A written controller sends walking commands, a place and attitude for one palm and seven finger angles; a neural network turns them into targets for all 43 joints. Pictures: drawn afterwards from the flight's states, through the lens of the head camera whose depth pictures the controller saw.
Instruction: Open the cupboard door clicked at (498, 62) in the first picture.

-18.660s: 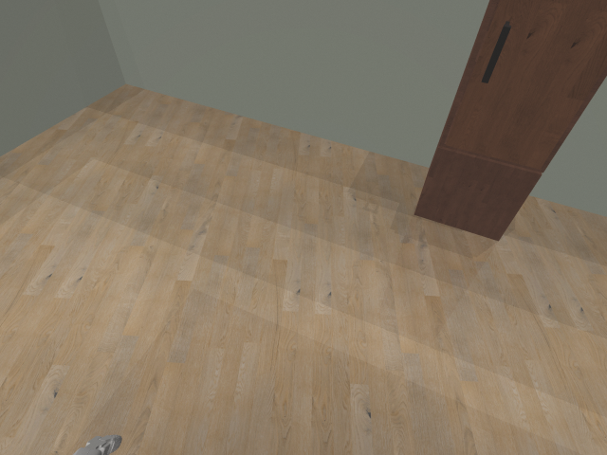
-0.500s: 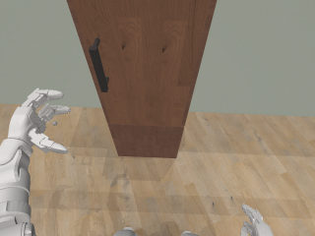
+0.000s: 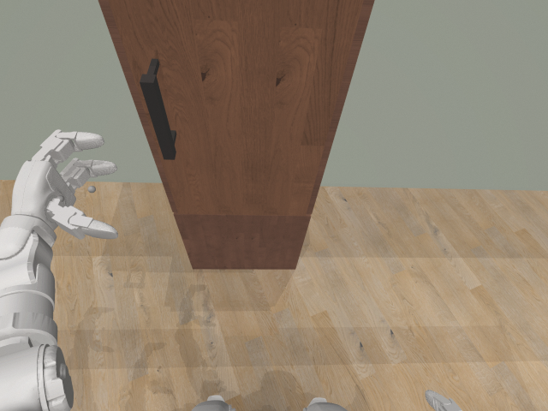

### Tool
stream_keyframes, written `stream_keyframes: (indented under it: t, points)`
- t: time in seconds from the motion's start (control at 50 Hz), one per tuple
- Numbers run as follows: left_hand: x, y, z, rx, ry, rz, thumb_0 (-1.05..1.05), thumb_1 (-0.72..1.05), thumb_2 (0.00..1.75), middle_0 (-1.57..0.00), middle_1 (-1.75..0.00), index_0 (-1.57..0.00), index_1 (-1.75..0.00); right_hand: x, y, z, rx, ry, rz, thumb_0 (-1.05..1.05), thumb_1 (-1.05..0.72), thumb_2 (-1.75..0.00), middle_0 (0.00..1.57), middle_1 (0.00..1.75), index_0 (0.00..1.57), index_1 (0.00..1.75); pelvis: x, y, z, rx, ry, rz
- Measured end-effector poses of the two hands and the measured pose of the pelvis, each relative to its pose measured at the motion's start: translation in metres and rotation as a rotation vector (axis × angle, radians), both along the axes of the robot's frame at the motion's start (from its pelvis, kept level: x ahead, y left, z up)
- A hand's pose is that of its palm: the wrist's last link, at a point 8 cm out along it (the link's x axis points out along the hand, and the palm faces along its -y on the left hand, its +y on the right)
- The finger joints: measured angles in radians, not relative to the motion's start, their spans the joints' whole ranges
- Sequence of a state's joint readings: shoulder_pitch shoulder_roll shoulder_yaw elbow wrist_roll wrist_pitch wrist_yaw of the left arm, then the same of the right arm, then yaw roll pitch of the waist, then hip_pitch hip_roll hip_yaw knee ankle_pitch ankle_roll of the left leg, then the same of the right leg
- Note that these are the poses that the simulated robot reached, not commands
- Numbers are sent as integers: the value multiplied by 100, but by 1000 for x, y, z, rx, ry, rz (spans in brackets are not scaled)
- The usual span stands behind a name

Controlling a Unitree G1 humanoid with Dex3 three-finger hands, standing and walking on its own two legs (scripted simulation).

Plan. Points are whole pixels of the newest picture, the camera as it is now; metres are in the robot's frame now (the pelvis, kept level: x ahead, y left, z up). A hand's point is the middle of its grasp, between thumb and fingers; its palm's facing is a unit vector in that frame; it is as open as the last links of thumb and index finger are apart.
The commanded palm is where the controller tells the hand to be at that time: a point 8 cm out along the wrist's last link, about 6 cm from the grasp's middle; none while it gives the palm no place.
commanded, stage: move the hooked fingers beside the handle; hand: left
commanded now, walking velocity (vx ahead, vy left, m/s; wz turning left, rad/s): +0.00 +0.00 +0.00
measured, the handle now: (162, 113) +0.58 +0.20 +0.07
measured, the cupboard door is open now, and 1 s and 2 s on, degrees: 0 0 0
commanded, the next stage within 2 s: slide the fingers in behind the handle in 1.60 s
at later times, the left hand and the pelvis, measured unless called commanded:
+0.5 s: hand (115, 147) +0.48 +0.25 +0.08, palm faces +0.01 -1.00 -0.01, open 14.0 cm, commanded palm +0.46 +0.30 +0.08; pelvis -0.01 +0.00 -0.01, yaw -1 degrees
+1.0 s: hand (124, 129) +0.52 +0.25 +0.08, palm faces +0.00 -1.00 +0.00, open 14.0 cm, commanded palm +0.50 +0.29 +0.07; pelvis +0.01 +0.00 -0.01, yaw -3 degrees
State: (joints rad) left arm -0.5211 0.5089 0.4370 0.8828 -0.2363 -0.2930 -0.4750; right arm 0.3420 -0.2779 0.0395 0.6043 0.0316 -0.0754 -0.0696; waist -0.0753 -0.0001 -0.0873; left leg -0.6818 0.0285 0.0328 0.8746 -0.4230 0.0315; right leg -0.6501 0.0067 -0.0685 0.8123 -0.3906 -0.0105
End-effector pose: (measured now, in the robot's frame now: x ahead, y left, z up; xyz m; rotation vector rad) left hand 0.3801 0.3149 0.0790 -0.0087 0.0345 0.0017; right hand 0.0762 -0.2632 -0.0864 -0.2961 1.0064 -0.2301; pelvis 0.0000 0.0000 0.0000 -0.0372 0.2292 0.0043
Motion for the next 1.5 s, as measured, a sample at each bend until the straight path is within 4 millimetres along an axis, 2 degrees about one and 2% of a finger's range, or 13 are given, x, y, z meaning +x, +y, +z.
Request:
stream_keyframes:
  t: [0.18, 0.34, 0.54, 0.74, 0.84, 0.94, 1.06, 1.18, 1.3, 1.4, 1.5]
  points:
    - [27, -7, 5, 3, -22, 2, -1, -50, 30, -30, -120, -30, -120, -13, 10, -7, 15, 49, -7, 1, -91, -90, 21, 30, 21, 30, -5, 6, -4, -4, 21, -4]
    - [49, -8, 0, 17, 7, 10, -1, -50, 30, -30, -120, -30, -120, -48, 9, -14, 9, 154, -51, 1, -91, -90, 21, 30, 21, 30, -9, 7, -9, -8, 47, -8]
    - [83, -15, 3, 12, 8, 4, -1, -50, 30, -30, -120, -30, -120, -96, -1, -15, -19, 300, -121, 1, -91, -90, 21, 30, 21, 30, -11, 4, -14, -14, 91, -12]
    - [112, -13, 5, 19, 5, 15, -1, -50, 30, -30, -120, -30, -120, -121, -2, -11, -29, 390, -168, 1, -91, -90, 21, 30, 21, 30, -8, 1, -17, -20, 133, -24]
    - [125, -12, 7, 30, 11, 9, -1, -50, 30, -30, -120, -30, -120, -124, 1, -10, -26, 422, -176, 1, -91, -90, 21, 30, 21, 30, -5, 2, -18, -25, 155, -25]
    - [125, -16, 5, 24, 5, -11, -1, -50, 30, -30, -120, -30, -120, -121, 6, -11, -2, 436, -180, 0, -91, -90, 21, 30, 21, 30, 2, 3, -16, -24, 159, -34]
    - [114, -13, -3, 15, 25, 10, -1, -50, 30, -30, -120, -30, -120, -104, 9, -11, 18, 394, -177, 0, -91, -90, 21, 30, 21, 30, 7, 3, -13, -22, 144, -39]
    - [103, -6, 4, 24, -22, 32, -1, -50, 30, -30, -120, -30, -120, -84, 8, -12, 19, 349, -147, 0, -91, -90, 21, 30, 21, 30, 8, 4, -12, -26, 125, -30]
    - [102, -7, 0, 19, 31, 4, -1, -50, 30, -30, -120, -30, -120, -71, 5, -15, -2, 321, -112, 0, -91, -90, 21, 30, 21, 30, 3, 5, -14, -30, 119, -9]
    - [107, -11, -4, 18, 18, 2, -1, -50, 30, -30, -120, -30, -120, -72, 2, -16, -24, 315, -104, 0, -91, -90, 21, 30, 21, 30, -2, 6, -17, -31, 134, -10]
    - [113, -11, -1, -1, -25, 14, -1, -50, 30, -30, -120, -30, -120, -84, 2, -15, -28, 333, -128, 0, -91, -90, 21, 30, 21, 30, -3, 6, -20, -31, 140, -20]
